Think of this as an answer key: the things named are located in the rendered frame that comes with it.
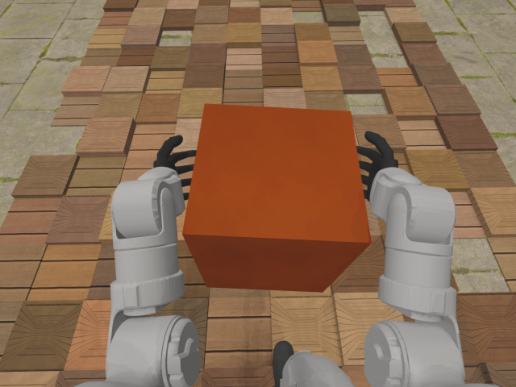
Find robot right foot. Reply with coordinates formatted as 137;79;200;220
273;341;294;387

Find robot left hand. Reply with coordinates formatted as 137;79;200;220
153;135;197;200

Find robot left forearm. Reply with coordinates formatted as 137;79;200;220
106;167;185;363

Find right robot shin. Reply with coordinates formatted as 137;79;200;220
280;351;312;387

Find left robot upper arm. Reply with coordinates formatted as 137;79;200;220
74;315;201;387

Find robot right hand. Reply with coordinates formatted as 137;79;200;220
356;131;398;201

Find right robot upper arm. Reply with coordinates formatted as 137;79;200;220
364;320;499;387

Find carton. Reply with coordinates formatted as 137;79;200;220
182;103;372;293

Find robot right forearm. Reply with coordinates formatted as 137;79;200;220
369;167;464;367

